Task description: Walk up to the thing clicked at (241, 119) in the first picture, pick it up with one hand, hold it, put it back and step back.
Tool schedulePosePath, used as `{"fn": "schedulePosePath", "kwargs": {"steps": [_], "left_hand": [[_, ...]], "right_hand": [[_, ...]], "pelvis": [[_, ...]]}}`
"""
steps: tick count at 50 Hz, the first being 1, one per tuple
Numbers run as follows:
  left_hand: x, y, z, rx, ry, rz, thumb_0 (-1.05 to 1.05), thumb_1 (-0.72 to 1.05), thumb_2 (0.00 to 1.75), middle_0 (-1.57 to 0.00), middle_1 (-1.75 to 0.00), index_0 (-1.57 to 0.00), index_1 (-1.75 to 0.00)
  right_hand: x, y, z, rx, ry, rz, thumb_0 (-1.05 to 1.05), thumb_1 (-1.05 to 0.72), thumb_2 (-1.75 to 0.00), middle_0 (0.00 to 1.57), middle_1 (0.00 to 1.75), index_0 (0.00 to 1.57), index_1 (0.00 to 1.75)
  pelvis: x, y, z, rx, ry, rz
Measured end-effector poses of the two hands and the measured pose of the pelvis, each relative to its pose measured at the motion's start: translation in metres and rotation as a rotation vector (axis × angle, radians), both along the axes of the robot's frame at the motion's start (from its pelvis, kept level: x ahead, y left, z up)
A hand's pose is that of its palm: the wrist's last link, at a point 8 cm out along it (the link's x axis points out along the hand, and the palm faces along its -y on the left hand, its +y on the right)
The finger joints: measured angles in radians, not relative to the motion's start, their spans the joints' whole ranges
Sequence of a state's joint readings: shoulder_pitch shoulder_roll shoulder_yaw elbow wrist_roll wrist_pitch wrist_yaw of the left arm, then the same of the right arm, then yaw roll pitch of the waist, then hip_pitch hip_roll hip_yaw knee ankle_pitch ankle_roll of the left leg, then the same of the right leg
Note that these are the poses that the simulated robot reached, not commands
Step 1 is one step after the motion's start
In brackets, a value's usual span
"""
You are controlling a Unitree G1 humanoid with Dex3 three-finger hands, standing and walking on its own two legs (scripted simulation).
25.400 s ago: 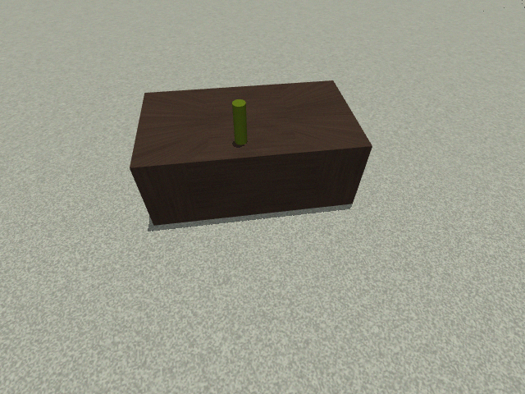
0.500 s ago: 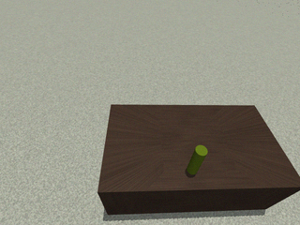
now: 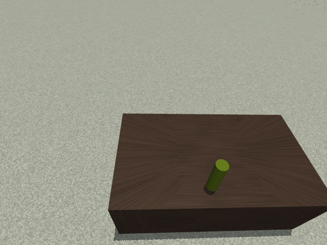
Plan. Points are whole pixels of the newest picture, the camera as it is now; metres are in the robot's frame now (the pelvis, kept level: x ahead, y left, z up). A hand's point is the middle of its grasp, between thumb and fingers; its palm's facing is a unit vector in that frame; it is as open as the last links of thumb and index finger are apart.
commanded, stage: stand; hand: right
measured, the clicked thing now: (216, 176) +0.46 -0.23 -0.30
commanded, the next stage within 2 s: none
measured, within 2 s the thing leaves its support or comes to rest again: neither
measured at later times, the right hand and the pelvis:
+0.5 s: hand out of the picture +0.07 -0.26 -0.15, palm faces -0.01 +0.93 -0.36, open 7.4 cm; pelvis +0.00 +0.00 +0.00, yaw +1 degrees
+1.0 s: hand out of the picture +0.07 -0.26 -0.15, palm faces -0.01 +0.93 -0.36, open 7.4 cm; pelvis +0.00 -0.01 +0.00, yaw +1 degrees
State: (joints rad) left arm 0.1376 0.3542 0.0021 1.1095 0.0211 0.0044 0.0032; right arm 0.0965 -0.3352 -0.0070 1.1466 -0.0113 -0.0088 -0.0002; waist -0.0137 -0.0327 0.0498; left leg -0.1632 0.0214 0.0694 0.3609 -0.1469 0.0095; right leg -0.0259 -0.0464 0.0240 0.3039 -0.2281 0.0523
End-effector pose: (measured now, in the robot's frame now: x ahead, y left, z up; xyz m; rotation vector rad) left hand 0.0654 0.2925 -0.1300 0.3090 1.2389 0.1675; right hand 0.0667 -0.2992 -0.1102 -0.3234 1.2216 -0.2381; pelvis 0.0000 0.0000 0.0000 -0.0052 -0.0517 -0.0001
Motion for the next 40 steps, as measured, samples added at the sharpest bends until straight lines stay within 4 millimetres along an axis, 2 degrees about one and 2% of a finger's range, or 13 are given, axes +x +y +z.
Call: {"fn": "schedulePosePath", "kwargs": {"steps": [6, 12, 23, 40], "left_hand": [[-0.002, 0.000, 0.000, -0.002, -0.003, 0.003, 0.00, 0.91, 0.90, -0.21, -0.30, -0.20, -0.30], [-0.007, -0.001, 0.000, -0.003, 0.006, 0.007, 0.00, 0.91, 0.90, -0.21, -0.30, -0.20, -0.30], [-0.013, -0.001, 0.001, 0.003, 0.022, 0.018, 0.01, 0.91, 0.90, -0.21, -0.30, -0.20, -0.30], [-0.005, -0.005, 0.004, 0.005, -0.010, 0.008, 0.00, 0.91, 0.90, -0.21, -0.30, -0.20, -0.30]], "right_hand": [[0.001, 0.001, 0.000, 0.004, -0.005, 0.003, 0.00, -0.70, -0.85, 0.20, 0.29, 0.20, 0.30], [-0.001, -0.001, 0.000, 0.005, 0.000, 0.002, 0.00, -0.84, -0.88, 0.20, 0.30, 0.20, 0.30], [-0.006, -0.003, -0.003, 0.008, 0.023, 0.004, 0.01, -0.89, -0.89, 0.20, 0.30, 0.20, 0.30], [0.000, -0.006, -0.002, 0.013, 0.003, 0.010, 0.01, -0.90, -0.89, 0.20, 0.30, 0.20, 0.30]], "pelvis": [[-0.001, 0.000, 0.000, -0.001, -0.001, 0.003], [-0.002, -0.001, 0.000, 0.000, -0.001, 0.005], [-0.001, -0.003, 0.000, 0.001, 0.004, 0.011], [-0.001, -0.007, 0.000, 0.000, 0.001, 0.013]]}}
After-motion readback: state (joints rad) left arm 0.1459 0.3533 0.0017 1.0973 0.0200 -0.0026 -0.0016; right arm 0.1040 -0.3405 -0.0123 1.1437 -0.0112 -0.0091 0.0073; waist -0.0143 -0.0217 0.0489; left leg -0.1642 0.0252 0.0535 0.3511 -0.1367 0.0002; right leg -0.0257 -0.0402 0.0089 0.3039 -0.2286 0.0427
